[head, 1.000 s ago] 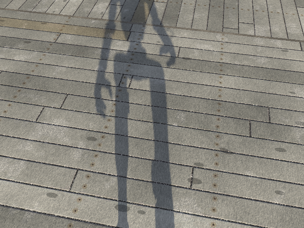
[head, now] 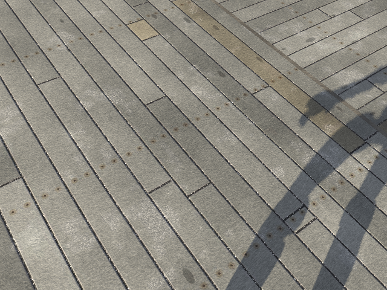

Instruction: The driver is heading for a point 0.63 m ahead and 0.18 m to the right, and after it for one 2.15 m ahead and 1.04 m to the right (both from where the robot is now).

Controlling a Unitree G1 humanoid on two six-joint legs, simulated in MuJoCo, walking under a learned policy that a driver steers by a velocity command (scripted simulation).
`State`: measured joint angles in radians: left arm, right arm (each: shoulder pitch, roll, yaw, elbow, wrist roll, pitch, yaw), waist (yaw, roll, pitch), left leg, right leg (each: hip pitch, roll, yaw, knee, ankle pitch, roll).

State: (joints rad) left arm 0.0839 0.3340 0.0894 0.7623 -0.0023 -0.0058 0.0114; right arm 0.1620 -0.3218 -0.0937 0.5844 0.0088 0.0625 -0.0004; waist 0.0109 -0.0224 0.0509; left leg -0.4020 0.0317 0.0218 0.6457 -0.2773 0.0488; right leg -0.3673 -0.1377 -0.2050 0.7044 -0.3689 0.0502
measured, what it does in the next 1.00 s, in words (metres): steps on the spot, turning right: right foot, then left foot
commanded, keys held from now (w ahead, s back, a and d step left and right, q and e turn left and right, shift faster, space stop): shift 0.10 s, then e+shift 0.62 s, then w+e+shift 0.12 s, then w+shift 0.16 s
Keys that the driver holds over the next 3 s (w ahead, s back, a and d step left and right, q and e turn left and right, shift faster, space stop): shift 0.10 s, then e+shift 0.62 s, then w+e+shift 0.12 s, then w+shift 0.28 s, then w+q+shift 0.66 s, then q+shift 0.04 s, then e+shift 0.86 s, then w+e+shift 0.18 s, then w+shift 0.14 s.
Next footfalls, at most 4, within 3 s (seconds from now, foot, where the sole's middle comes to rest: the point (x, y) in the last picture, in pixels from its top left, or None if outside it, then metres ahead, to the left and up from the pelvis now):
0.44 right None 0.03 -0.12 -0.76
0.92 left None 0.16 0.06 -0.76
1.32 right None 0.27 -0.34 -0.76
1.78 left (274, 213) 0.74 -0.32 -0.76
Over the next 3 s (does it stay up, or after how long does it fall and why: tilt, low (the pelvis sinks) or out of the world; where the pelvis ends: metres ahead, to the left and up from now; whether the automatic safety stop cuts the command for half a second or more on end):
stays up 1.10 -0.37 0.02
